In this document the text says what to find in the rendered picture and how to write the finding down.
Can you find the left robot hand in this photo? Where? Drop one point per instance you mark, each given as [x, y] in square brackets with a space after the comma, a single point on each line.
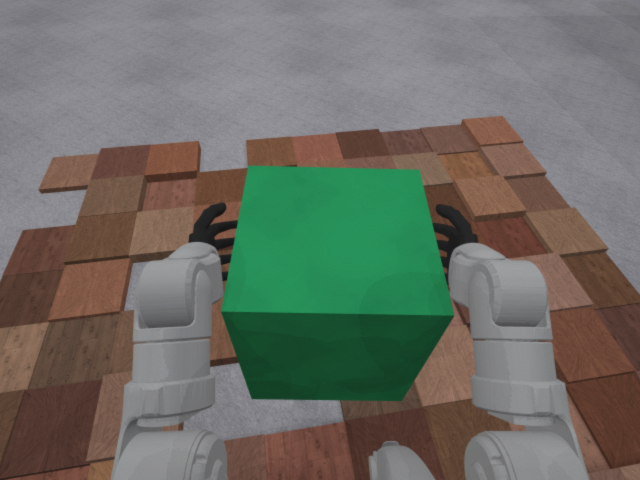
[204, 232]

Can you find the left robot upper arm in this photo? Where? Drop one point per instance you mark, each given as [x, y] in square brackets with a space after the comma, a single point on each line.
[173, 455]

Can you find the robot right forearm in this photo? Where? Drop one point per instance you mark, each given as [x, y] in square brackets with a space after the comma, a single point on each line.
[515, 376]

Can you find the robot left forearm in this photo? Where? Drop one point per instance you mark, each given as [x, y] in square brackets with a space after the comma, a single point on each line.
[171, 379]

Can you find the right robot hand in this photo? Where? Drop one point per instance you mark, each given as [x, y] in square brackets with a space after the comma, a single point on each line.
[461, 234]

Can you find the right robot upper arm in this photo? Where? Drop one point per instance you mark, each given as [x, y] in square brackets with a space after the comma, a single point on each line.
[521, 455]

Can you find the carton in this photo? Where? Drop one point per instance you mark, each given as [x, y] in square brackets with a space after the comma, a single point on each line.
[335, 289]

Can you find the right robot thigh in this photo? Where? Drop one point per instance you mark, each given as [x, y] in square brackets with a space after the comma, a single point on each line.
[397, 463]

